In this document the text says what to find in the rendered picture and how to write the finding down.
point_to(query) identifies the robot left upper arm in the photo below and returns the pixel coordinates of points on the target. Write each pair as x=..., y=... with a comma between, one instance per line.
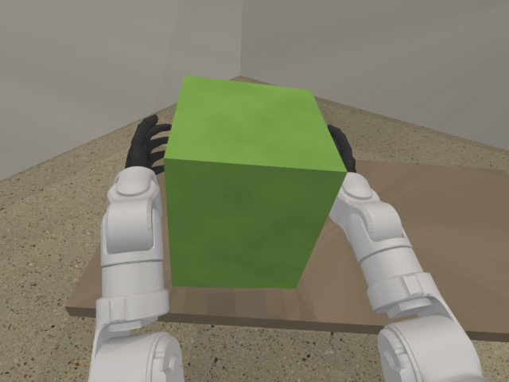
x=147, y=357

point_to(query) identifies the right robot forearm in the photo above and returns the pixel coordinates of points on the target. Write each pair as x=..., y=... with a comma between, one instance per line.
x=396, y=282

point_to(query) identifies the left robot forearm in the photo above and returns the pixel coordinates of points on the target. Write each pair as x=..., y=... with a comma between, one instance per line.
x=133, y=293

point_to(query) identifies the robot right upper arm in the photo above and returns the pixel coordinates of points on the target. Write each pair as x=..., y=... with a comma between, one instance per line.
x=431, y=348

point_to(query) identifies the table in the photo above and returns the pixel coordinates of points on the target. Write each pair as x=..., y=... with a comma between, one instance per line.
x=456, y=219

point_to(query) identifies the robot right hand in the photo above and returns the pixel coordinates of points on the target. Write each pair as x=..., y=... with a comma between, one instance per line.
x=343, y=147

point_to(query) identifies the robot left hand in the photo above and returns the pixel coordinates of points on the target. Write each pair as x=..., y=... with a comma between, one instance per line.
x=139, y=153

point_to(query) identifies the carton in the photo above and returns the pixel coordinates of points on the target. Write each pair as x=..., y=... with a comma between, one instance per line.
x=251, y=175

